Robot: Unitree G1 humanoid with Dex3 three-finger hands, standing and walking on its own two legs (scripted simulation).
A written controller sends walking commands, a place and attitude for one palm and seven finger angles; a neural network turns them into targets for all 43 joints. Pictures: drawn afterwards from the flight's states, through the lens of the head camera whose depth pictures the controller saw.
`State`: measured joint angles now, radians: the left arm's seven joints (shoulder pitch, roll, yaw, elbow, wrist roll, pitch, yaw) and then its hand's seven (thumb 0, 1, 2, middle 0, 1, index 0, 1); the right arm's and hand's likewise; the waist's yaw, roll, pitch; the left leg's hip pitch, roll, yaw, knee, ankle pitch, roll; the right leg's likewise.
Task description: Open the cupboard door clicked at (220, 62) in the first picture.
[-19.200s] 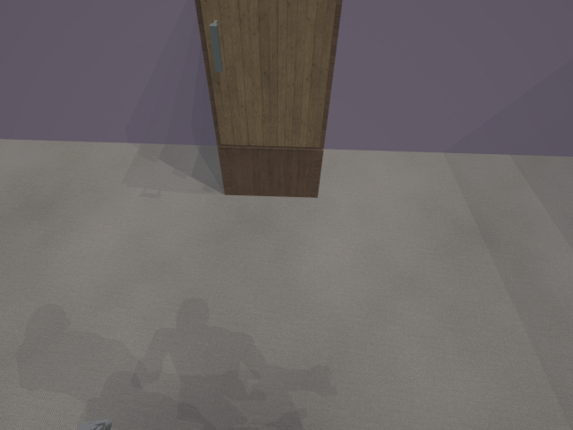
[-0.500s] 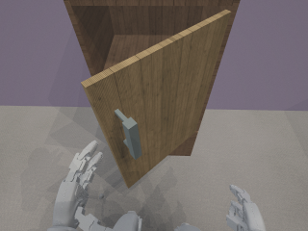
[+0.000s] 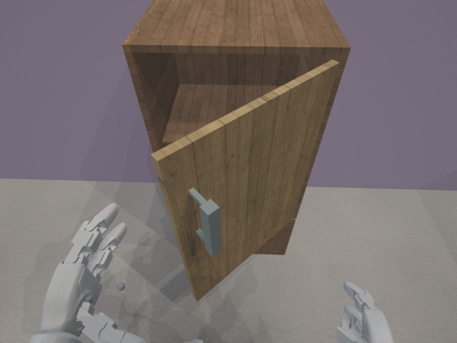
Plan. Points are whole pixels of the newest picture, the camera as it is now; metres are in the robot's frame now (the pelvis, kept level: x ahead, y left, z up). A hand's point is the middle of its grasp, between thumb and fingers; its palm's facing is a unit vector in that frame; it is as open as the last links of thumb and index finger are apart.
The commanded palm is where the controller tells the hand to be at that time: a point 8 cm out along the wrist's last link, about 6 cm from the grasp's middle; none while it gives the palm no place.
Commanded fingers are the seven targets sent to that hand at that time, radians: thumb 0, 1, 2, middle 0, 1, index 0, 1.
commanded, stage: draw the hand back to the body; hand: left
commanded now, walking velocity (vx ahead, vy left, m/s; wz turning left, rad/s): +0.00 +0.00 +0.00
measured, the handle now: (204, 223) +0.32 +0.07 +0.04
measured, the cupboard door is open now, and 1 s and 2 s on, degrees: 43 43 43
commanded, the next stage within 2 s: step back with the hand held close in 1.10 s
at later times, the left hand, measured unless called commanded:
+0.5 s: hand (39, 244) +0.21 +0.25 +0.17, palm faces +0.33 -0.87 -0.38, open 11.8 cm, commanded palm +0.16 +0.30 +0.20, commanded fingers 0.00 0.55 0.75 -0.19 -0.30 -0.19 -0.30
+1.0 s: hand (15, 225) +0.21 +0.26 +0.21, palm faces +0.42 -0.82 -0.39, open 7.6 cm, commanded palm +0.16 +0.30 +0.23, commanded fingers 0.00 0.90 0.90 -0.20 -0.30 -0.20 -0.30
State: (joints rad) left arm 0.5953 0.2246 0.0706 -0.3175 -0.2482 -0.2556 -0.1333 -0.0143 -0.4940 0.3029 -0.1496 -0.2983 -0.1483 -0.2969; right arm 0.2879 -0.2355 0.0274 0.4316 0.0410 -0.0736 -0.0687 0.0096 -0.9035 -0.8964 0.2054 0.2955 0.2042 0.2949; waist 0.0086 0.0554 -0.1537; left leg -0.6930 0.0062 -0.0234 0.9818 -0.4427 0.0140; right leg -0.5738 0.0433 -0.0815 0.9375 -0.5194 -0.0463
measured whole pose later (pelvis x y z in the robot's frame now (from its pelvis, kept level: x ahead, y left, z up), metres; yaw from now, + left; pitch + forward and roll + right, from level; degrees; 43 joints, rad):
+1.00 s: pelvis +0.02 +0.00 +0.06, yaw -1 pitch -3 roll +0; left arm 0.48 0.34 0.32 -0.39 -0.08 -0.06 0.11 0.01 0.86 0.89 -0.21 -0.30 -0.20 -0.30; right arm 0.20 -0.23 0.03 0.62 0.01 -0.07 -0.08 0.01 -0.90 -0.90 0.21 0.30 0.20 0.29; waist 0.06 0.05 0.00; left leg -0.15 -0.01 0.02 0.44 -0.23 0.02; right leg -0.05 0.03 -0.03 0.39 -0.29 -0.03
